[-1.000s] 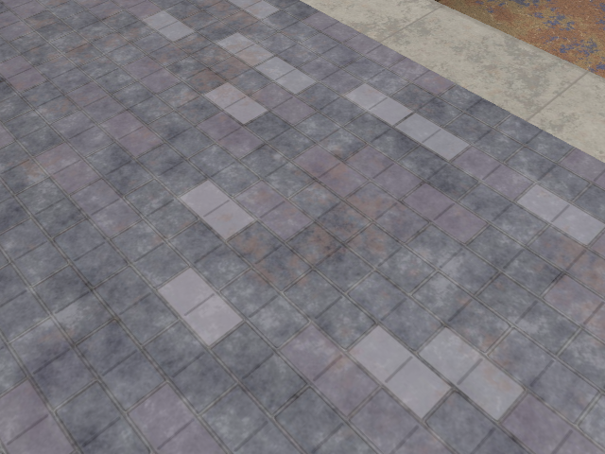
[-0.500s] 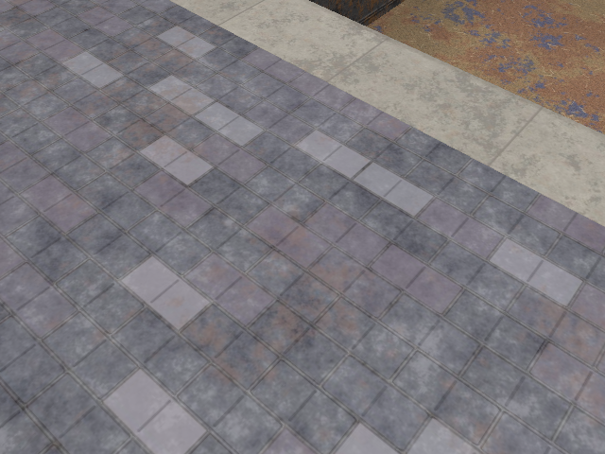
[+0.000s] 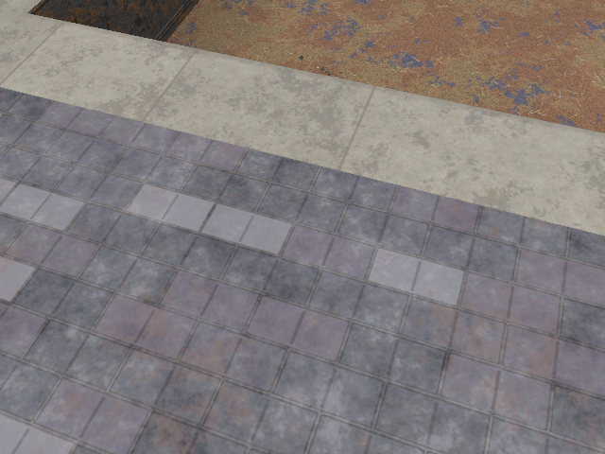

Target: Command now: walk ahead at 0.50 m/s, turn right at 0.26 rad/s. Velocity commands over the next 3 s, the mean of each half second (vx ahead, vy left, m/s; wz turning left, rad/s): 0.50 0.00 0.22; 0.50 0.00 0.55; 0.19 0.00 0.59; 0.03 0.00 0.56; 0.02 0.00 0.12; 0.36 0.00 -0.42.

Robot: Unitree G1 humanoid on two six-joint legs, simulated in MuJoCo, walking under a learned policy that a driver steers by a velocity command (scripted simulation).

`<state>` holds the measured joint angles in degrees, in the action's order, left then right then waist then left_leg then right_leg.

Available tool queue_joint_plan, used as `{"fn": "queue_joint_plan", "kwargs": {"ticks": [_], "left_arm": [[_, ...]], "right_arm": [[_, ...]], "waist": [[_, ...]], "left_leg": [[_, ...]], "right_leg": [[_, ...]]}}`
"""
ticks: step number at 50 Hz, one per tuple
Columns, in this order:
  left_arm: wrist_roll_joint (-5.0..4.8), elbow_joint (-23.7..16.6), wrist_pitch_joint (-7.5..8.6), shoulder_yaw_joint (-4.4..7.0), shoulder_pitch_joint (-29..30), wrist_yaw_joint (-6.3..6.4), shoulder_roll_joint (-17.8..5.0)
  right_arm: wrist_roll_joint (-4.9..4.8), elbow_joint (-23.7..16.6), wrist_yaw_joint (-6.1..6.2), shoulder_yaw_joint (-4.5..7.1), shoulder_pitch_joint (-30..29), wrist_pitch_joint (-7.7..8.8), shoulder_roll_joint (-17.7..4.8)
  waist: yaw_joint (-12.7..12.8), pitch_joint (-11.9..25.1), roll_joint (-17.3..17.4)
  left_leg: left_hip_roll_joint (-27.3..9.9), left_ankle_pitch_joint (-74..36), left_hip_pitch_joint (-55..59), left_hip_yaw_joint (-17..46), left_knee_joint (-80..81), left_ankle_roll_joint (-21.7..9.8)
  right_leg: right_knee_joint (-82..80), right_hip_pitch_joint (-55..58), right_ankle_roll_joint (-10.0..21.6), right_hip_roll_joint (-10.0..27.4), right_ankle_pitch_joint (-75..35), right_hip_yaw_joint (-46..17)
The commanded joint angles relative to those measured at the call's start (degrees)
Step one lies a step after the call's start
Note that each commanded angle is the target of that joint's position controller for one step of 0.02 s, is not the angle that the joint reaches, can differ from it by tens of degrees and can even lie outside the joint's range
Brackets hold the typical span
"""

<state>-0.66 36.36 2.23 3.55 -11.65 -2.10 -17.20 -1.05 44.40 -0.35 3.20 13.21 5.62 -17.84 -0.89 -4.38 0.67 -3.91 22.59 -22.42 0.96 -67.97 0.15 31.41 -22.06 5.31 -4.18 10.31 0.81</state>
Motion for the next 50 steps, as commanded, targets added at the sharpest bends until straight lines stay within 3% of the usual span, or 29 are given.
{"fn": "queue_joint_plan", "kwargs": {"ticks": [1,3,5,10,16,19,20,21,22,23,24,25,26,27,28,30,32,36,38,40,42,44,45,46,47,48,49,50], "left_arm": [[1.2,-3.3,1.77,1.32,-1.1,0.58,-5.3],[1.06,-1.6,2.68,1.37,-1.8,0.72,-6.1],[1.15,0.1,3.17,1.49,-3.1,1.1,-6.8],[1.42,2.7,3.41,1.26,-4.3,1.87,-7.1],[0.75,6.8,2.03,1.76,-7.8,2.29,-7.7],[0.49,6.8,0.65,2.28,-6.7,3.2,-9.4],[0.47,6.6,0.18,2.47,-6.2,3.68,-10.3],[0.54,6.3,-0.32,2.45,-5.6,4.1,-10.6],[0.49,5.7,-0.26,2.1,-4.6,4.53,-10.3],[1.67,3.2,1.2,0.24,-9.7,3.88,-4.9],[2.02,3.3,3.32,-0.88,-9.2,2.66,-3.4],[-0.54,1.7,4.95,0.15,-3.7,1.46,-7.3],[-1.36,0.3,5.83,-0.15,-0.3,1.09,-7.4],[-0.13,0.1,6.09,-0.06,1.1,1.32,-7.0],[0.99,0.2,5.63,0.47,0.5,1.65,-7.5],[1.61,0.5,4.33,0.46,-2.1,1.84,-6.5],[1.75,0.2,3.46,-0.05,-1.5,2.26,-5.1],[1.46,-1.7,3.71,-1.17,7.6,2.14,-2.6],[0.62,-2.5,4.09,-0.9,10.5,1.75,-3.4],[0.21,-2.8,4.51,-0.22,11.1,1.37,-5.0],[0.04,-2.5,4.95,0.65,9.3,1.14,-6.5],[0.44,-0.7,5.45,1.93,1.6,1.51,-8.3],[1.45,-0.2,5.63,2.79,-5.9,2.01,-11.1],[2.16,1.8,4.74,4.05,-10.7,1.83,-16.0],[0.87,1.3,4.5,3.15,-10.2,1.46,-11.1],[0.68,0.8,4.22,2.24,-8.0,1.72,-7.8],[1.16,0.6,3.9,1.74,-5.4,1.82,-6.7],[1.51,0.9,3.65,1.25,-3.1,1.95,-5.3]], "right_arm": [[0.4,-2.8,-0.02,1.56,2.2,0.39,-6.8],[0.52,-1.8,0.04,1.22,2.9,-1.02,-5.2],[0.52,-2.6,0.21,0.87,-0.3,-1.72,-4.2],[-0.22,-3.7,-0.81,0.3,-6.5,-1.07,-2.7],[-0.23,-7.4,-2.99,-0.37,-13.0,-0.63,-1.5],[0.06,-8.8,-3.88,0.15,-11.5,-0.78,-2.6],[0.17,-8.6,-3.8,0.86,-8.4,-1.06,-3.9],[0.16,-7.4,-3.48,2.1,-2.0,-1.25,-6.3],[0.0,-5.9,-2.7,3.66,7.0,-1.45,-9.4],[0.19,-5.4,-1.82,5.4,13.1,-1.78,-15.7],[-0.39,-5.8,-1.67,4.36,13.2,-1.56,-12.9],[-0.05,-5.9,-1.41,3.39,12.0,-1.65,-9.8],[-0.02,-6.5,-1.23,2.99,8.7,-1.7,-8.4],[0.0,-7.2,-1.2,2.58,4.9,-1.83,-7.3],[0.46,-8.1,-1.01,2.01,2.3,-1.79,-5.8],[0.73,-9.0,-0.62,2.03,-0.1,-1.88,-6.0],[0.6,-8.7,0.01,2.42,0.0,-1.77,-7.4],[-0.21,-7.3,1.04,3.0,3.2,-2.5,-8.8],[-0.41,-6.3,1.21,3.11,5.6,-2.98,-9.1],[-0.71,-5.9,1.36,3.04,6.6,-3.35,-8.6],[-0.47,-6.0,1.46,3.12,6.0,-3.56,-8.3],[-0.09,-6.6,1.28,2.4,5.2,-3.62,-5.9],[0.64,-7.5,0.96,1.03,5.8,-3.4,-2.1],[-0.86,-9.5,0.86,-0.08,13.3,-2.83,1.1],[-1.36,-8.1,1.05,0.86,13.0,-2.79,-4.8],[-1.01,-8.5,1.07,1.86,7.2,-3.11,-8.0],[-0.37,-9.2,1.19,1.98,4.0,-3.4,-7.8],[0.16,-10.0,1.11,2.21,1.5,-3.47,-7.3]], "waist": [[0.3,8.7,-4.1],[-0.1,7.6,-3.5],[0.8,4.9,-3.1],[3.8,1.7,-3.3],[6.4,-1.2,-2.2],[4.1,2.0,-4.4],[2.2,4.9,-5.9],[-1.5,8.9,-6.0],[-6.6,13.5,-3.9],[-5.1,21.4,8.2],[-4.8,27.9,10.2],[-6.7,22.2,6.3],[-5.4,15.1,2.2],[-2.8,9.4,-1.9],[-0.7,7.0,-1.1],[1.8,5.8,1.6],[2.1,4.9,2.1],[-1.8,4.5,3.5],[-3.2,5.0,4.1],[-2.9,5.4,4.8],[-1.3,5.5,6.2],[3.1,8.6,6.1],[6.1,15.7,0.1],[3.0,22.4,-19.4],[4.3,19.3,-15.4],[5.9,12.4,-9.7],[5.3,8.8,-5.8],[4.5,5.0,-5.1]], "left_leg": [[-5.0,-6.6,-12.6,3.0,2.0,0.0],[-5.0,-9.5,-11.9,2.1,4.6,1.1],[-5.2,-15.4,-15.2,2.3,9.5,2.0],[-2.5,-31.4,-15.1,1.7,25.6,1.1],[0.0,-27.1,-20.3,0.2,34.7,-1.6],[3.6,-17.9,-15.7,-4.4,35.4,-4.3],[5.7,-14.8,-10.8,-6.1,34.7,-5.5],[7.8,-14.5,-2.0,-6.9,35.4,-7.1],[6.5,-18.9,13.6,-2.7,38.5,-9.9],[-8.5,-16.0,38.2,23.2,37.7,-19.7],[-15.3,-11.4,47.4,46.1,46.6,-25.1],[-13.7,-6.9,44.3,39.1,48.9,-21.8],[-11.6,-7.7,35.6,31.7,50.0,-19.6],[-9.3,-12.4,26.2,26.7,51.5,-18.1],[-7.5,-18.0,19.8,23.2,53.0,-17.5],[-5.3,-24.3,12.3,20.1,55.1,-18.1],[-3.6,-28.7,7.2,15.7,55.7,-17.8],[0.6,-22.7,3.6,11.7,54.0,-13.6],[-0.4,-19.1,5.6,14.4,52.6,-12.7],[-1.9,-15.7,9.4,18.3,49.4,-11.8],[-3.5,-14.8,12.1,22.1,45.8,-10.6],[-0.6,-16.2,10.5,21.3,37.8,-8.0],[3.0,-10.1,5.2,16.7,22.9,-5.9],[10.5,10.9,-14.4,8.6,4.2,-2.4],[6.0,10.2,-21.9,9.7,-4.3,-1.5],[4.1,4.8,-23.7,8.9,-6.8,-1.1],[2.3,0.6,-22.2,7.2,-6.3,-0.7],[1.2,-1.8,-21.0,7.2,-3.9,-0.2]], "right_leg": [[-17.5,16.0,10.3,16.2,-12.2,-20.3],[-19.7,13.1,10.4,15.6,-17.3,-14.9],[-21.7,12.9,9.5,15.0,-18.3,-10.9],[-24.6,15.2,5.2,13.3,-14.1,-2.4],[-21.5,28.0,4.5,17.6,-21.7,1.1],[-13.0,31.9,2.9,18.3,-44.9,3.2],[-7.5,32.2,2.2,18.0,-55.3,4.0],[1.6,30.1,1.1,17.0,-60.2,5.3],[15.0,20.8,-1.1,15.1,-52.9,6.6],[38.2,-4.2,-5.2,6.8,-18.1,6.7],[49.0,-17.3,-6.1,-1.3,22.3,-4.0],[50.5,-23.3,-4.8,3.0,19.4,-8.8],[46.0,-23.9,-4.0,5.8,14.6,-7.6],[39.6,-22.0,-4.3,7.7,11.9,-6.6],[35.5,-18.1,-5.0,9.3,9.8,-6.4],[31.6,-13.6,-7.1,9.7,8.2,-5.4],[25.2,-11.9,-9.2,9.3,4.9,-3.7],[6.6,-6.1,-10.6,5.9,-12.1,-2.7],[1.9,-4.3,-10.5,4.5,-15.1,-3.4],[-1.6,-3.7,-9.6,4.4,-13.4,-5.4],[-2.8,-1.6,-7.7,4.6,-8.8,-6.2],[-5.7,10.0,-4.6,5.8,-6.7,-5.5],[-5.5,23.0,-1.0,14.8,-2.3,-14.0],[-11.2,40.0,8.3,27.3,12.0,-40.5],[-14.3,38.7,8.3,28.5,24.7,-47.1],[-14.8,32.9,5.9,26.0,23.1,-38.2],[-15.0,26.9,4.5,23.5,14.6,-30.2],[-15.6,21.5,4.4,21.4,3.0,-23.9]]}}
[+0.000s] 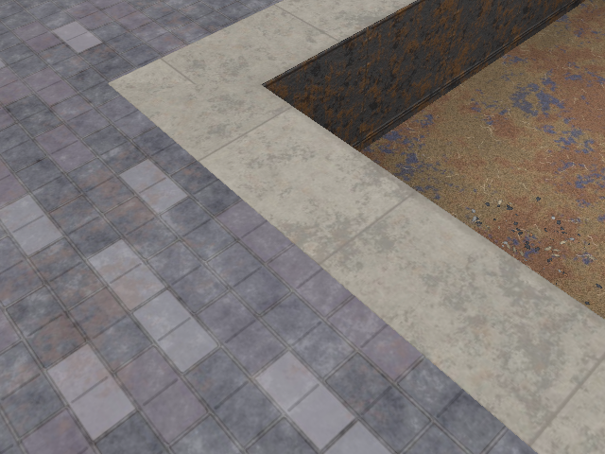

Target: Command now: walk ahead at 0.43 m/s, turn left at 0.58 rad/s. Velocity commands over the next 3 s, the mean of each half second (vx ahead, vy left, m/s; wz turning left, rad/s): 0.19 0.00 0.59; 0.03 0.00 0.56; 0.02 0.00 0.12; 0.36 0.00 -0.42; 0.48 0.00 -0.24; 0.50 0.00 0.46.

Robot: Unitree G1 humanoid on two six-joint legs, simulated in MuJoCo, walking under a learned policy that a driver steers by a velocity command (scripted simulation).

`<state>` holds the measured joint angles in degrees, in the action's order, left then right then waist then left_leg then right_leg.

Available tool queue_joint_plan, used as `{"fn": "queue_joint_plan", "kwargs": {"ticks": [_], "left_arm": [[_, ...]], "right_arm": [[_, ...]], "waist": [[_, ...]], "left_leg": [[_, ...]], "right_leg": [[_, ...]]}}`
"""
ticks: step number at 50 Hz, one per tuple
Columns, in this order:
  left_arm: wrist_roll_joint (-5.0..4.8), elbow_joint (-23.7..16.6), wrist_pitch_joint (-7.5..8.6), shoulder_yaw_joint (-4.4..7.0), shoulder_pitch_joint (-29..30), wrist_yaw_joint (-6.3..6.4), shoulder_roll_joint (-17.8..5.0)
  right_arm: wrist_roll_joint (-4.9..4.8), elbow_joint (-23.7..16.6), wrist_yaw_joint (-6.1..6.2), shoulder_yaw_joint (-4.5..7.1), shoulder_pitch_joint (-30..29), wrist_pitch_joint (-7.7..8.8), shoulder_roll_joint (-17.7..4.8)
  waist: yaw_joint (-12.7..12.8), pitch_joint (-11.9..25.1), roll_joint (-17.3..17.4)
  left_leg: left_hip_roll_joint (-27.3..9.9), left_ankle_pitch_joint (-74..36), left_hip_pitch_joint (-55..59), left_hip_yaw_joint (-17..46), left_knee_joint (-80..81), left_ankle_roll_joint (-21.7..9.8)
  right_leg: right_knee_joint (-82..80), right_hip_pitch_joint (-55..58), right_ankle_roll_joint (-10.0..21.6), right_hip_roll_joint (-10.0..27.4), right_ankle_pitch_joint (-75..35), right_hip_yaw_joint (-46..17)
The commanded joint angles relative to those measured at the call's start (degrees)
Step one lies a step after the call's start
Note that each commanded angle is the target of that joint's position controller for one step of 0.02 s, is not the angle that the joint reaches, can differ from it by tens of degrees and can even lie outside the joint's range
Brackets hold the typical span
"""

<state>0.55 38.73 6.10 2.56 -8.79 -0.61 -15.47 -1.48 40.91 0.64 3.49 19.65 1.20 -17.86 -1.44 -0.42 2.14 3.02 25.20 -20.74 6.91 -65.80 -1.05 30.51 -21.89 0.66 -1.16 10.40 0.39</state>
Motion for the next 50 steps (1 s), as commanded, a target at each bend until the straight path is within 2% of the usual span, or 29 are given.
{"fn": "queue_joint_plan", "kwargs": {"ticks": [1,3,5,10,14,16,17,18,19,20,21,22,23,24,26,27,31,35,37,38,39,40,41,42,43,44,45,48,50], "left_arm": [[0.69,-1.3,-0.18,1.9,-4.6,0.65,-6.2],[0.37,-0.4,0.03,1.96,-3.4,0.65,-6.0],[0.07,0.7,-0.2,2.74,-2.8,0.9,-8.1],[-0.81,2.3,-2.29,3.42,-0.6,2.11,-10.2],[-2.32,3.6,-3.04,4.08,-0.9,1.96,-11.9],[-3.26,3.5,-3.34,4.44,0.3,2.01,-12.5],[-3.27,3.6,-3.48,4.16,-0.1,1.98,-11.3],[-1.54,3.4,-3.32,3.52,-3.3,1.68,-9.7],[2.25,1.6,-3.23,1.61,-6.6,1.07,-4.5],[0.77,2.0,-3.22,1.72,-6.6,0.46,-8.0],[-1.17,1.4,-3.62,2.41,-2.1,0.41,-10.5],[-0.96,1.1,-4.06,2.36,-0.3,0.87,-10.0],[-0.27,1.4,-4.64,2.39,0.6,1.58,-9.6],[-0.06,1.2,-5.15,2.49,0.5,1.87,-9.8],[-0.05,1.7,-5.55,2.14,-0.7,1.91,-8.3],[-0.07,1.8,-5.58,1.92,-0.9,2.01,-7.6],[-0.27,1.4,-5.9,1.45,0.9,1.83,-6.5],[-0.64,0.4,-5.42,1.83,2.0,1.12,-6.9],[-0.67,0.8,-4.9,2.21,-0.3,0.64,-6.8],[-0.39,1.4,-4.79,2.72,-2.2,0.64,-7.6],[0.67,1.2,-4.98,3.72,-3.9,0.98,-11.6],[2.34,1.5,-5.52,4.75,-2.6,1.08,-16.0],[2.83,-0.6,-5.12,4.05,0.6,1.31,-12.9],[2.17,-1.7,-5.02,3.17,4.0,1.83,-9.8],[1.16,-2.3,-5.08,2.78,6.2,2.13,-8.3],[0.14,-2.4,-5.13,2.48,6.5,2.43,-7.3],[-0.1,-2.2,-5.35,2.15,5.5,2.65,-7.0],[0.32,-1.0,-6.11,2.35,1.1,2.77,-7.7],[0.1,-0.6,-6.37,2.8,0.3,2.54,-9.0]], "right_arm": [[0.4,-6.8,-0.12,2.15,-4.8,0.62,-6.5],[0.15,-6.8,-0.17,2.0,-3.5,-0.39,-4.3],[0.5,-8.0,-0.11,1.5,-5.2,-1.15,-2.5],[0.76,-8.9,-1.72,1.07,-9.4,-1.48,-1.5],[0.89,-10.8,-3.21,2.13,-12.6,-1.82,-3.4],[1.09,-10.6,-3.34,3.17,-9.5,-2.03,-5.0],[1.22,-9.2,-2.9,4.23,-4.5,-1.92,-6.7],[1.19,-8.9,-1.62,5.75,0.1,-1.92,-11.5],[1.99,-10.6,-0.44,5.91,-1.1,-1.94,-16.7],[2.46,-11.9,-1.11,4.87,-1.4,-1.28,-13.5],[1.95,-12.2,-1.55,4.26,-4.7,-0.82,-11.0],[0.79,-11.7,-1.37,3.78,-7.2,-0.74,-9.2],[0.36,-11.7,-1.04,3.32,-9.0,-1.08,-8.1],[0.66,-12.0,-0.66,3.25,-10.8,-1.5,-8.2],[1.89,-12.2,-0.07,3.52,-11.9,-1.93,-8.8],[1.91,-12.0,0.28,3.67,-11.6,-2.01,-9.1],[1.31,-11.6,1.17,4.1,-11.7,-2.74,-9.7],[1.19,-11.5,0.85,4.01,-11.4,-3.43,-9.3],[0.61,-11.5,0.91,3.88,-12.2,-3.87,-8.9],[0.2,-11.3,1.05,3.64,-11.7,-4.03,-8.2],[0.43,-11.2,1.06,2.88,-9.5,-4.04,-5.5],[-0.12,-13.2,1.04,3.11,-9.9,-3.52,-5.4],[1.19,-11.9,1.05,4.55,-8.8,-2.9,-10.2],[0.71,-10.2,0.85,5.4,-7.5,-3.15,-11.7],[0.65,-8.5,1.05,5.3,-5.7,-3.87,-10.3],[0.89,-8.0,1.17,5.0,-5.0,-4.46,-9.0],[0.84,-8.0,1.08,4.38,-5.4,-4.73,-7.0],[0.34,-9.8,1.02,3.08,-9.9,-4.34,-4.3],[0.84,-10.3,0.8,2.25,-11.2,-4.12,-3.1]], "waist": [[3.6,-0.1,-8.0],[2.0,0.1,-9.3],[1.6,0.4,-9.0],[2.5,2.8,-8.2],[2.8,2.5,-7.9],[0.5,3.8,-7.6],[-1.9,6.1,-5.4],[-3.3,9.5,2.6],[1.3,13.6,16.9],[-1.5,24.1,10.9],[-1.8,18.1,5.3],[-0.5,12.5,2.0],[0.5,9.7,0.2],[2.0,8.0,1.2],[3.0,8.0,3.3],[2.9,8.6,3.6],[1.8,9.2,4.8],[0.9,7.7,6.9],[2.5,7.2,7.2],[3.3,6.9,6.3],[2.5,7.6,-1.7],[0.6,3.6,-19.5],[1.1,3.2,-15.8],[-0.4,2.7,-11.5],[-1.3,1.9,-9.4],[-0.8,1.3,-9.3],[-0.1,0.9,-9.0],[2.9,1.6,-10.6],[3.7,3.5,-11.8]], "left_leg": [[-6.8,-5.2,-19.7,0.9,-4.5,1.4],[-6.8,-4.0,-16.7,-1.4,-0.9,2.6],[-6.9,-5.7,-17.5,-3.0,4.5,3.8],[-6.6,-21.3,-10.2,-6.5,20.8,3.1],[-5.4,-19.3,-6.8,-8.0,28.8,0.3],[-3.1,-18.0,-1.5,-10.0,34.0,-2.1],[-0.8,-22.7,6.1,-10.8,38.8,-3.9],[-6.4,-44.7,18.6,-1.7,40.3,-7.6],[-21.4,-70.8,31.9,20.1,36.0,-18.6],[-25.2,-54.7,32.7,29.0,41.1,-24.3],[-22.1,-45.7,27.9,23.5,43.0,-21.3],[-18.5,-38.7,22.3,18.8,43.9,-17.5],[-16.5,-34.3,17.0,16.6,45.0,-15.2],[-14.7,-32.7,11.4,14.7,46.1,-14.2],[-12.6,-34.1,7.0,13.0,46.7,-13.8],[-12.2,-34.4,6.6,12.7,46.5,-13.9],[-10.8,-23.3,4.2,14.7,46.7,-12.6],[-10.3,-15.7,4.5,19.8,46.1,-11.1],[-9.0,-15.4,3.7,20.8,44.0,-9.3],[-7.0,-13.0,1.4,19.8,41.9,-7.3],[-2.6,-2.0,-4.6,14.6,32.5,-3.8],[6.7,8.4,-15.3,1.5,20.2,-0.5],[2.4,8.4,-15.2,3.2,7.0,1.8],[1.8,4.6,-14.2,3.1,1.7,2.4],[1.4,1.6,-14.0,1.9,-1.3,3.5],[0.9,-1.1,-15.5,1.4,-4.4,4.6],[0.8,-2.0,-15.1,0.6,-5.5,5.3],[0.0,-2.6,-15.1,-1.8,3.2,6.6],[-1.5,-0.8,-11.0,-2.8,11.4,6.8]], "right_leg": [[-15.0,17.8,8.5,16.9,-7.5,-18.0],[-14.9,15.1,9.2,15.4,-24.4,-10.3],[-15.3,15.2,10.4,16.2,-33.2,-6.2],[-15.3,15.4,9.1,15.0,-32.6,3.6],[-10.6,18.6,7.6,16.5,-31.0,5.3],[-2.9,19.1,6.1,16.0,-35.9,6.5],[5.7,17.0,4.2,13.4,-34.8,8.4],[19.3,7.2,0.2,9.3,-19.9,9.6],[39.6,-12.1,-4.4,0.1,30.0,8.0],[47.0,-14.2,-4.3,-0.7,30.4,-5.0],[46.9,-16.7,-3.7,1.3,25.2,-5.8],[43.1,-17.5,-3.5,2.9,20.9,-5.4],[39.0,-16.1,-3.7,4.1,18.2,-5.6],[35.2,-12.5,-3.9,4.0,16.3,-5.4],[29.6,-7.8,-4.6,2.2,14.3,-4.0],[26.6,-6.7,-5.1,1.7,13.8,-4.1],[17.7,-2.6,-5.5,0.4,9.3,-5.0],[9.6,0.1,-4.2,-0.7,9.1,-5.4],[0.1,5.1,-2.6,-1.0,5.1,-4.4],[-6.2,9.8,-1.3,0.7,1.3,-4.6],[-11.0,15.6,2.6,11.5,1.5,-13.7],[-15.5,13.5,11.6,22.3,-4.6,-28.4],[-15.8,10.4,14.9,25.1,-6.2,-30.4],[-14.5,9.1,12.8,21.8,-6.9,-24.0],[-13.5,9.1,10.2,18.0,-6.6,-18.3],[-13.0,10.6,9.5,16.6,-7.1,-15.3],[-13.0,10.4,9.7,15.3,-9.3,-12.9],[-12.3,16.2,11.3,14.4,-13.3,-9.8],[-11.0,18.4,11.8,15.2,-16.0,-9.1]]}}
Over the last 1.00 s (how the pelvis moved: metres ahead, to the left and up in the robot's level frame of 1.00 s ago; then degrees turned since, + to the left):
0.59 0.08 0.00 29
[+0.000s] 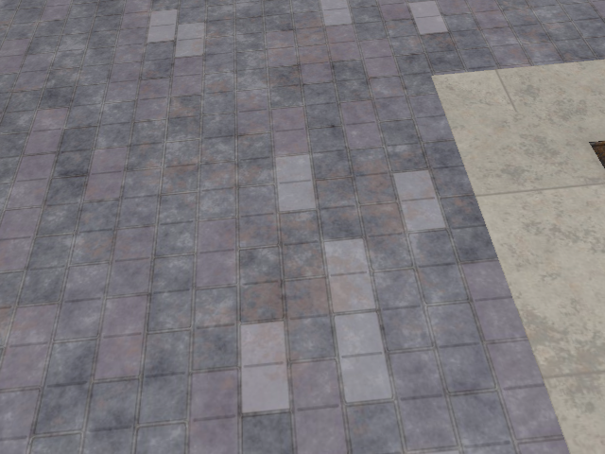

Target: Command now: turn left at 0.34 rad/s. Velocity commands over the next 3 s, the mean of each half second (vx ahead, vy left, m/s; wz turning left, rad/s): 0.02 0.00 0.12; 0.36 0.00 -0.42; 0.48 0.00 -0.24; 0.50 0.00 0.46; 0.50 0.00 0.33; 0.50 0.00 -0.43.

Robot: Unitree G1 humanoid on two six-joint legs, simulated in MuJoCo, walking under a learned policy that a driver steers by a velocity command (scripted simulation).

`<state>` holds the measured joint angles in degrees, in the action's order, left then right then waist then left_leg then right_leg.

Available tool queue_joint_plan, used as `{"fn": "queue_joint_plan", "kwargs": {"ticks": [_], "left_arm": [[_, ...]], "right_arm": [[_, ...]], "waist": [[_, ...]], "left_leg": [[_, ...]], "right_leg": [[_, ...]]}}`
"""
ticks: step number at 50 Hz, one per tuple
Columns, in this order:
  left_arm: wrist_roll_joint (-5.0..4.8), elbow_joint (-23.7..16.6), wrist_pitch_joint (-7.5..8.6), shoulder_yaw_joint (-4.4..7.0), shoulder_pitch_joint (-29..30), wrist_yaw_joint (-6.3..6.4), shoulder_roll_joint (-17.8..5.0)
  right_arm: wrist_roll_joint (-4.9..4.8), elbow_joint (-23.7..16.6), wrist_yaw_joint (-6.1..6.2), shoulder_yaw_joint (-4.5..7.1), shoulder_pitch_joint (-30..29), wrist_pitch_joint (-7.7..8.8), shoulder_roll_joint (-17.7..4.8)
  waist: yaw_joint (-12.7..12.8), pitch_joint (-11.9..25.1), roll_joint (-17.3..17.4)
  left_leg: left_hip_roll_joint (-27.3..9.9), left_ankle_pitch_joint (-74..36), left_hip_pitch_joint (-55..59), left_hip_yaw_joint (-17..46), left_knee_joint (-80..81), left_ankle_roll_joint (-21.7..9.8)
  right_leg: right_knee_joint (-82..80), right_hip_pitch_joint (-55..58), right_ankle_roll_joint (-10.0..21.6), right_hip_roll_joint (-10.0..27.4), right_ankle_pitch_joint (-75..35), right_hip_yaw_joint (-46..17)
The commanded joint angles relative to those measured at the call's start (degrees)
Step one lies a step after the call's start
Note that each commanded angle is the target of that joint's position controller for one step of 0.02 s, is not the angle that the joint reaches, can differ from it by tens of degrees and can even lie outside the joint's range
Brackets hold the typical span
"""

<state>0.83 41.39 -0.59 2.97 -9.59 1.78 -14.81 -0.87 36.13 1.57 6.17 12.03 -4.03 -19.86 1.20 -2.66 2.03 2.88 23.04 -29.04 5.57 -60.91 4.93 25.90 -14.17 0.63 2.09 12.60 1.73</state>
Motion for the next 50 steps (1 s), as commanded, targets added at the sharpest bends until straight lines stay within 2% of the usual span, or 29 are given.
{"fn": "queue_joint_plan", "kwargs": {"ticks": [1,5,7,8,9,10,11,13,15,20,22,24,25,26,27,29,32,35,36,37,38,39,40,41,42,43,44,47,50], "left_arm": [[-0.41,-3.2,0.22,2.62,1.4,-0.09,-10.4],[-1.85,-1.8,-0.07,2.82,0.9,-0.88,-11.7],[-2.57,-0.1,0.32,2.01,-1.7,-1.03,-9.9],[-0.88,0.0,1.03,1.08,-3.3,-1.47,-7.4],[1.12,-0.8,1.98,-0.17,-4.7,-2.12,-3.8],[0.99,-1.1,1.92,0.04,-0.4,-1.63,-5.7],[0.5,-1.0,1.8,0.31,1.2,-1.54,-6.9],[0.61,-0.1,1.31,0.26,1.5,-1.23,-7.4],[0.35,0.9,1.19,0.44,0.2,-1.24,-8.4],[0.05,4.0,1.48,0.12,-1.6,-1.07,-7.2],[-0.77,5.0,1.28,0.0,-1.6,-0.79,-6.8],[-1.77,3.6,1.52,0.19,0.8,-0.5,-7.1],[-2.16,2.3,1.92,0.41,3.1,-0.55,-7.8],[-2.73,1.1,2.32,0.82,4.7,-0.76,-8.4],[-3.27,1.0,2.64,1.21,3.7,-1.03,-8.3],[-3.17,1.7,3.12,1.38,1.8,-1.73,-7.8],[-2.42,2.0,3.34,0.29,1.3,-3.3,-5.4],[-2.39,2.7,2.83,0.44,-2.8,-4.2,-6.3],[-2.23,3.6,2.54,0.8,-5.7,-4.1,-6.8],[-2.29,4.7,2.23,1.7,-9.9,-3.76,-8.3],[-2.97,6.2,2.15,3.41,-16.8,-3.25,-11.4],[-2.79,5.3,2.5,5.13,-20.7,-2.38,-20.4],[-1.62,3.1,3.95,3.93,-19.8,-3.27,-18.3],[-1.2,2.2,5.01,3.1,-16.4,-3.54,-15.1],[-1.19,1.3,5.48,2.36,-13.6,-3.65,-12.4],[-1.2,0.4,5.35,1.8,-10.9,-3.49,-11.0],[-0.84,-0.3,5.23,1.41,-9.2,-3.16,-10.2],[-1.13,-0.9,5.23,1.48,-10.5,-2.04,-10.4],[-1.69,-0.2,4.93,1.83,-13.1,-0.83,-10.6]], "right_arm": [[0.44,-5.7,-0.34,-0.91,-3.9,1.19,-0.5],[0.2,-4.1,-0.89,-0.94,-1.5,1.21,-1.3],[0.55,-2.6,-0.99,-0.9,1.0,1.34,-2.0],[0.85,-2.9,-0.54,-0.55,1.9,1.29,-4.9],[1.69,-3.8,-0.13,-0.43,-2.1,1.03,-7.6],[2.27,-3.9,-0.63,-1.49,-3.7,1.61,-3.0],[2.58,-3.4,-1.04,-2.13,-5.2,2.24,-1.2],[2.45,-2.4,-1.21,-2.23,-5.4,3.15,-1.5],[2.32,-1.4,-1.26,-2.65,-4.0,3.47,-1.1],[2.19,0.5,-0.96,-2.95,-3.7,3.52,-0.5],[2.16,1.3,-0.47,-2.43,-2.6,3.26,-1.6],[1.43,2.1,-0.04,-0.97,0.3,3.09,-5.8],[1.07,2.8,0.18,-0.42,2.5,3.56,-7.1],[0.99,3.8,0.34,-0.23,4.7,4.51,-7.0],[0.78,4.4,0.44,-0.44,5.0,5.65,-5.6],[-0.19,4.5,0.44,-0.77,2.4,7.07,-3.2],[0.22,4.0,-0.26,-0.04,-2.1,7.65,-4.6],[-0.72,4.6,-1.26,0.71,-2.2,7.48,-6.4],[-1.0,4.9,-1.42,0.65,-2.0,7.37,-6.2],[-0.58,5.1,-1.5,0.22,-1.3,7.41,-5.1],[0.64,5.1,-1.58,-0.86,-0.6,7.56,-2.0],[2.33,1.1,-1.66,-2.5,-1.6,8.27,3.1],[0.04,-0.1,-1.66,-2.27,-3.0,9.76,0.4],[-2.25,-0.3,-2.05,-1.43,-5.5,10.75,-3.6],[-1.85,0.2,-2.05,-1.27,-5.5,11.36,-4.6],[-0.16,1.3,-1.79,-1.19,-4.9,11.58,-4.3],[0.97,1.8,-1.75,-0.85,-4.4,11.45,-4.4],[1.47,2.1,-2.06,-0.8,-5.7,10.45,-3.2],[1.37,0.4,-2.07,-1.44,-11.0,10.17,-0.9]], "waist": [[1.2,6.2,-12.5],[0.4,6.5,-13.4],[-1.0,6.3,-10.7],[0.2,9.5,-3.3],[3.6,9.4,9.7],[0.3,9.3,8.2],[0.6,7.5,6.5],[0.0,5.7,7.1],[0.0,3.5,4.4],[0.1,2.7,0.7],[-1.3,3.1,1.5],[-3.8,-1.1,5.9],[-5.4,-3.4,7.6],[-6.1,-4.8,8.3],[-5.2,-5.0,7.5],[-3.5,-3.6,4.6],[-2.2,-0.6,3.3],[-0.4,1.3,3.0],[1.0,1.7,1.7],[2.8,2.7,0.1],[5.8,4.7,-6.1],[4.9,5.8,-25.1],[5.2,9.7,-18.1],[4.5,4.2,-11.8],[3.1,1.8,-8.3],[1.6,0.5,-5.3],[0.3,0.2,-5.8],[0.0,0.6,-6.0],[0.9,-0.2,-5.4]], "left_leg": [[-2.1,2.4,0.7,-2.6,10.8,0.5],[-1.6,-3.7,11.4,-6.4,28.7,-1.4],[-2.0,-17.3,22.0,-5.3,43.4,-4.7],[-9.1,-29.3,30.3,3.3,42.1,-6.9],[-17.0,-38.6,29.2,10.6,38.7,-13.0],[-17.3,-30.0,23.0,10.6,39.7,-16.7],[-14.1,-23.2,21.5,8.5,40.3,-14.9],[-10.4,-17.4,19.9,5.9,40.3,-10.9],[-9.0,-15.8,17.3,5.3,40.7,-9.4],[-7.6,-16.0,18.1,3.5,39.9,-8.9],[-7.2,-0.1,19.6,3.4,42.2,-9.4],[-13.7,18.6,20.0,11.6,48.6,-13.8],[-18.1,20.9,19.7,17.0,51.3,-16.4],[-21.7,19.5,21.8,20.8,52.9,-18.6],[-23.5,16.7,25.2,21.6,53.1,-19.6],[-22.8,9.5,29.5,16.0,53.4,-18.4],[-18.1,-3.9,24.4,3.0,52.6,-15.4],[-16.4,-3.0,18.1,-3.6,48.4,-14.1],[-15.9,-1.1,14.9,-5.4,44.7,-13.2],[-14.7,-3.4,11.5,-7.6,38.1,-11.9],[-11.4,-8.5,7.3,-12.6,22.2,-9.0],[-2.4,7.2,-10.3,-14.5,-3.6,-2.9],[0.1,10.4,-18.6,-1.8,-12.1,-3.8],[-4.0,5.7,-23.5,-0.2,-14.4,-6.0],[-6.3,0.3,-22.2,-0.5,-11.6,-7.5],[-8.1,-4.1,-19.4,-0.2,-7.2,-7.6],[-9.0,-7.8,-15.3,0.0,-2.5,-7.4],[-7.1,-15.9,-12.3,-2.0,5.9,-5.0],[-4.9,-23.6,-11.6,-2.6,17.3,-2.7]], "right_leg": [[-6.1,9.9,11.9,12.3,-19.4,-9.8],[-3.4,7.9,11.6,12.7,-22.8,-9.7],[-1.1,2.9,7.1,10.7,-19.0,-8.0],[4.0,-2.2,2.3,7.4,-9.4,-4.7],[6.1,-7.4,-2.4,2.2,6.9,0.5],[5.5,-3.6,-4.1,2.2,9.6,-1.0],[3.6,-2.0,-4.2,2.1,4.9,-1.1],[0.9,0.0,-4.5,2.2,-3.5,-1.6],[0.0,1.8,-4.2,2.4,-4.5,-1.7],[-2.1,2.7,-4.2,2.6,-5.9,-2.0],[1.3,-0.1,-3.8,0.2,1.6,0.7],[10.9,-10.5,-2.5,-2.0,10.3,2.8],[17.9,-15.6,-1.5,-0.4,13.8,0.5],[25.5,-22.1,-0.2,1.8,17.6,-2.9],[30.2,-27.3,0.7,3.4,17.9,-5.7],[29.2,-29.8,1.4,5.5,14.7,-6.9],[20.4,-18.1,0.9,5.5,7.9,-2.5],[12.8,-5.0,0.8,2.0,0.8,2.6],[11.1,0.3,1.2,0.0,0.1,4.7],[10.8,6.4,2.3,-2.3,2.3,6.1],[7.2,14.1,4.6,-1.9,4.4,1.8],[-5.7,21.6,14.5,13.4,14.1,-31.0],[-18.2,23.5,20.4,19.4,29.8,-52.6],[-18.3,21.0,19.1,20.2,32.0,-48.6],[-16.4,17.5,16.8,17.9,26.5,-42.1],[-15.2,13.8,14.9,15.2,18.7,-35.6],[-15.4,10.6,13.5,12.4,12.2,-30.0],[-16.7,9.9,12.8,8.7,-3.3,-21.6],[-16.0,9.1,11.5,6.3,-12.2,-16.8]]}}
Over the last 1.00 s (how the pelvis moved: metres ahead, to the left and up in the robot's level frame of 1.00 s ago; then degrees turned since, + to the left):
0.20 0.00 0.01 35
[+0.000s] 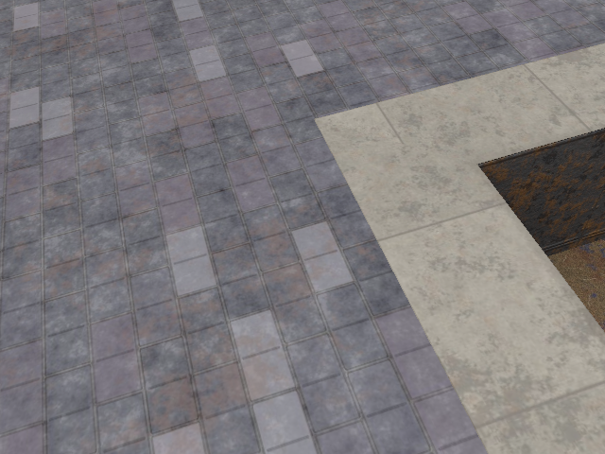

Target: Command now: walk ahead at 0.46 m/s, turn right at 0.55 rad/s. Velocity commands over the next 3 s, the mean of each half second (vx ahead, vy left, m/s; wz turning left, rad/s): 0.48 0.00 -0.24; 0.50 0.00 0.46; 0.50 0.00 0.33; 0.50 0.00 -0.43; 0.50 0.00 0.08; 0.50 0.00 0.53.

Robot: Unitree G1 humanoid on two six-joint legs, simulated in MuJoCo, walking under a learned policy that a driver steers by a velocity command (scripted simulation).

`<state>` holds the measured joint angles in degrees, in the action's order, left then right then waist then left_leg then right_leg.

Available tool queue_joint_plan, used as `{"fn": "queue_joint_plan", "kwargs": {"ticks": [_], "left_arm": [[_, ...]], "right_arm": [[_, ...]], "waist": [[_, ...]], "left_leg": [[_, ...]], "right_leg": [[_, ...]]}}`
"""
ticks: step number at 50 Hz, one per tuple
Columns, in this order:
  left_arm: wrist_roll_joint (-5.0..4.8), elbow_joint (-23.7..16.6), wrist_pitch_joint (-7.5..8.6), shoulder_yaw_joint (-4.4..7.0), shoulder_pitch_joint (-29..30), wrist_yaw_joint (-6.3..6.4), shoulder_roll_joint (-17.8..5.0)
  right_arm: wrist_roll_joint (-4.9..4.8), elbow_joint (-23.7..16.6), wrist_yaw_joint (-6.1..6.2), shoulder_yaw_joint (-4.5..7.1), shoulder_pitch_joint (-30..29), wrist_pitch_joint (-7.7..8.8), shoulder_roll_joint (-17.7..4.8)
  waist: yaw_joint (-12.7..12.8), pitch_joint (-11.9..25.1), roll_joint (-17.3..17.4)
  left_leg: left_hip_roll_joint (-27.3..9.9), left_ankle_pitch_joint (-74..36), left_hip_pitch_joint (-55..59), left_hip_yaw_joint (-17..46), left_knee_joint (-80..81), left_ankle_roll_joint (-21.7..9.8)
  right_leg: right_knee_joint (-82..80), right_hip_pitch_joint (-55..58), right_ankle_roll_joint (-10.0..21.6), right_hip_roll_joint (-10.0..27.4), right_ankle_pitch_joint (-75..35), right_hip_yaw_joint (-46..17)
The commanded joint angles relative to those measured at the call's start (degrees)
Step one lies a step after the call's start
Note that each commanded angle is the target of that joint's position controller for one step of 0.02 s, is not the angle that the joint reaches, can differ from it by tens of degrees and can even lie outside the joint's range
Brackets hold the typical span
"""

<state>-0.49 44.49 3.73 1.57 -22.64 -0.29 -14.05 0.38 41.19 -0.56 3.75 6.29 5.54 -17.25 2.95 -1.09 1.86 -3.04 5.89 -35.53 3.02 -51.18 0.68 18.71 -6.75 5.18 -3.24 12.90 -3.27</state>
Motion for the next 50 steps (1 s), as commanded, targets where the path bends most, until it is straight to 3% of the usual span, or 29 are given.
{"fn": "queue_joint_plan", "kwargs": {"ticks": [1,6,9,11,12,13,14,15,16,17,18,19,20,22,25,28,31,33,35,36,37,38,39,40,41,42,45,50], "left_arm": [[-0.42,-3.1,0.42,3.3,-0.7,1.53,-11.2],[-1.09,-1.6,-0.4,3.93,-4.9,2.13,-11.2],[-1.06,-1.1,-1.12,4.27,-4.9,2.7,-11.0],[-0.58,-1.2,-1.53,4.54,-4.1,2.68,-11.0],[-0.35,-1.5,-1.71,4.62,-3.5,2.47,-11.2],[-0.05,-2.1,-1.81,4.28,-2.0,2.12,-11.0],[0.98,-3.6,-1.79,3.2,-1.6,1.88,-8.4],[0.13,-2.5,-1.18,1.23,-13.9,1.1,-1.2],[-1.42,-1.5,-0.53,1.65,-11.9,1.08,-6.1],[-1.79,-4.0,0.12,2.64,-1.5,0.96,-10.3],[-0.87,-5.8,0.93,2.44,4.8,1.09,-10.3],[0.42,-6.8,1.67,2.55,7.8,1.03,-9.8],[0.97,-7.2,2.02,2.61,7.5,0.82,-9.1],[0.96,-7.5,2.28,1.91,6.4,0.58,-6.3],[1.5,-9.8,2.29,0.63,11.7,0.36,-3.9],[0.89,-11.0,2.79,0.38,17.9,-0.19,-4.1],[0.24,-12.3,3.01,1.06,21.2,-0.34,-5.7],[-0.14,-12.6,3.19,1.95,20.8,-0.21,-7.2],[0.12,-11.4,3.23,3.33,14.8,0.32,-9.1],[0.82,-10.6,3.33,4.37,7.0,0.77,-12.0],[1.34,-9.8,2.37,5.46,1.0,0.96,-16.6],[0.69,-8.2,1.8,5.32,-1.0,0.2,-14.7],[0.51,-8.8,1.92,4.25,1.7,0.11,-10.5],[0.68,-8.8,1.88,3.57,5.2,0.04,-8.7],[1.13,-8.7,1.89,2.97,7.9,-0.14,-6.8],[1.57,-8.3,2.01,2.78,9.6,-0.14,-5.9],[1.11,-6.9,2.84,3.36,10.0,0.01,-6.2],[0.6,-4.5,2.65,4.73,8.8,0.85,-9.9]], "right_arm": [[-0.05,-5.2,-0.16,0.71,-7.1,0.69,-2.7],[-0.77,-7.9,-1.6,0.13,-15.8,1.48,-2.0],[-0.81,-8.0,-2.28,0.28,-15.9,2.32,-3.0],[-0.76,-6.8,-2.17,0.96,-11.9,2.66,-4.6],[-0.61,-5.6,-1.73,1.84,-7.1,2.76,-6.4],[-0.54,-3.9,-1.26,2.7,0.6,2.63,-8.4],[0.45,-2.6,-0.87,2.99,10.9,2.34,-10.7],[-0.03,0.8,-1.42,4.12,16.9,1.81,-14.5],[-1.61,2.1,-1.87,2.85,18.4,1.79,-8.9],[-2.03,1.1,-1.61,1.94,12.6,1.57,-6.0],[-1.39,0.3,-1.43,1.48,8.4,1.16,-5.5],[-0.87,0.2,-1.36,1.24,6.7,0.88,-5.1],[-0.21,0.1,-1.13,0.98,6.4,0.84,-4.7],[-0.83,0.5,-0.71,0.77,7.2,0.45,-4.0],[-1.74,1.2,0.4,1.62,8.6,-0.05,-7.1],[-2.04,1.7,1.01,2.13,10.9,-0.96,-8.4],[-2.63,2.3,1.2,2.1,14.2,-1.7,-8.3],[-2.57,2.3,1.29,2.17,14.7,-2.08,-8.3],[-2.15,1.8,1.34,1.69,14.2,-2.25,-6.6],[-1.43,0.7,1.05,0.49,13.7,-2.03,-3.3],[-1.68,-0.3,1.08,-0.82,20.7,-1.42,1.2],[-3.26,-1.0,1.28,-0.37,21.2,-1.27,-2.6],[-3.48,-0.8,1.48,0.89,16.5,-1.6,-6.6],[-2.83,-1.3,1.5,1.19,12.7,-2.0,-7.0],[-2.15,-1.6,1.32,1.32,11.3,-2.33,-6.4],[-2.1,-1.9,0.95,1.45,10.9,-2.69,-5.3],[-2.14,-2.8,0.27,0.98,9.3,-3.7,-2.3],[-1.73,-5.3,-1.15,-0.02,2.4,-3.63,-0.8]], "waist": [[-0.4,-1.9,-6.0],[2.4,-3.4,-6.8],[1.8,-3.2,-7.5],[0.0,-1.6,-9.6],[-2.3,1.9,-10.9],[-6.6,7.6,-10.7],[-10.3,17.0,-6.5],[-4.8,26.2,14.9],[-7.4,23.5,12.1],[-8.2,12.2,6.4],[-7.2,6.8,0.2],[-5.8,3.0,-1.6],[-4.0,2.8,0.0],[-2.4,2.6,2.0],[-3.1,0.6,2.6],[-5.4,0.0,2.3],[-6.1,0.5,2.4],[-4.8,0.9,2.9],[-1.0,3.1,3.1],[2.8,9.0,-0.9],[1.5,18.0,-16.4],[1.6,17.8,-20.3],[2.4,10.0,-12.3],[1.5,5.0,-8.6],[0.1,2.3,-7.4],[-1.3,0.6,-8.9],[-2.3,-0.4,-8.1],[-1.1,-1.4,-5.1]], "left_leg": [[1.9,-9.1,-3.6,-0.4,11.4,1.9],[3.5,-13.1,-1.2,0.1,21.4,1.7],[3.4,-12.7,1.1,0.4,24.8,0.1],[4.1,-8.4,6.7,-1.0,24.5,-1.7],[5.8,-5.8,13.4,-3.0,24.5,-3.3],[5.0,-7.5,24.2,-3.8,25.0,-5.6],[-4.2,-6.3,42.3,6.8,21.4,-10.0],[-18.7,4.0,64.1,35.9,24.7,-21.7],[-18.0,18.0,62.3,45.7,33.2,-21.3],[-15.2,17.5,52.6,36.1,34.7,-18.2],[-12.5,11.5,43.2,29.7,35.8,-16.4],[-10.4,4.2,36.3,25.5,36.8,-16.2],[-8.4,-0.3,32.8,23.0,37.8,-16.0],[-6.7,-3.7,30.2,20.2,39.7,-16.8],[-6.0,-5.5,23.2,15.9,41.6,-17.0],[-3.5,-4.9,18.0,12.6,41.3,-14.1],[-4.0,-0.3,19.6,14.9,38.0,-12.0],[-4.9,2.7,21.4,17.7,34.4,-10.5],[-2.1,1.7,19.7,17.1,26.7,-8.0],[1.2,6.0,15.1,13.7,13.1,-5.9],[8.0,25.7,0.5,5.7,-5.5,-2.4],[5.0,28.0,-9.8,5.0,-17.1,-1.8],[2.5,22.3,-12.3,6.0,-21.5,-1.7],[0.9,17.4,-11.3,4.5,-21.5,-1.5],[-0.6,14.1,-9.2,4.4,-19.7,-1.1],[-2.0,11.9,-7.0,4.4,-17.7,-1.0],[-2.8,8.0,-4.7,2.9,-14.0,-0.3],[-3.2,-3.2,-4.4,1.3,2.1,0.1]], "right_leg": [[-8.5,0.7,6.3,10.6,-12.9,-10.6],[-6.2,2.3,5.5,11.6,-11.9,-13.5],[-3.5,6.1,5.0,13.6,-14.9,-15.2],[0.0,8.2,4.1,14.2,-26.7,-14.8],[5.4,9.0,3.3,12.9,-38.5,-13.9],[15.0,7.4,1.6,10.2,-44.7,-11.0],[30.5,-2.7,0.2,7.2,-32.2,-10.3],[53.2,-25.0,-4.7,-3.4,15.1,-7.2],[59.4,-32.7,-4.5,-2.0,19.4,-9.7],[59.2,-35.7,-3.9,1.7,14.6,-7.5],[56.0,-34.2,-3.6,4.1,9.9,-5.2],[52.0,-33.1,-3.8,5.5,7.6,-4.1],[49.0,-30.2,-4.0,6.9,5.9,-4.0],[42.6,-28.5,-4.9,7.7,6.6,-2.8],[30.0,-25.8,-6.9,7.4,3.6,-0.1],[19.1,-18.5,-7.9,4.7,-11.6,0.7],[13.3,-14.6,-8.0,3.4,-15.0,-0.9],[10.7,-11.1,-6.9,3.4,-12.3,-1.3],[7.5,-1.3,-4.6,4.3,-8.9,-0.9],[7.2,9.9,-1.3,11.7,-5.6,-7.5],[5.3,26.9,6.4,25.5,-0.5,-27.0],[-0.6,26.7,9.5,28.9,16.5,-42.4],[-2.5,20.3,7.5,25.9,20.2,-36.5],[-3.0,13.6,5.9,23.3,12.7,-27.6],[-4.3,8.2,5.3,20.7,5.2,-21.1],[-5.7,4.4,4.8,19.0,0.2,-16.2],[-8.8,0.9,5.0,17.3,-10.0,-7.0],[-10.5,2.6,5.2,17.6,-16.6,2.3]]}}
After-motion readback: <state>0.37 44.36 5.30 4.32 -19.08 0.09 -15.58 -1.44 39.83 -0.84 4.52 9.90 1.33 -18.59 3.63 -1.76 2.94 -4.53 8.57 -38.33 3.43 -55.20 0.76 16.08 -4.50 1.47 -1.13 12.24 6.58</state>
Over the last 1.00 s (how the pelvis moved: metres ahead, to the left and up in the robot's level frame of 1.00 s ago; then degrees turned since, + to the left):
0.16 -0.07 0.01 -14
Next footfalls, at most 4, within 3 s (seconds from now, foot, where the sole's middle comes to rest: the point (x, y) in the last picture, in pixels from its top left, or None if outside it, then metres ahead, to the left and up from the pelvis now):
0.26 left None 0.37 0.11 -0.79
0.72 right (425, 412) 0.59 -0.15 -0.79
1.22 left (292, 322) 0.82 0.16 -0.79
1.78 right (336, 214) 1.18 0.05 -0.79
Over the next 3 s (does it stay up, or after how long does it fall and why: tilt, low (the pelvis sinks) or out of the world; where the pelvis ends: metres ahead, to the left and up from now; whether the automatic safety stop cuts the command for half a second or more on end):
stays up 1.68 0.23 -0.01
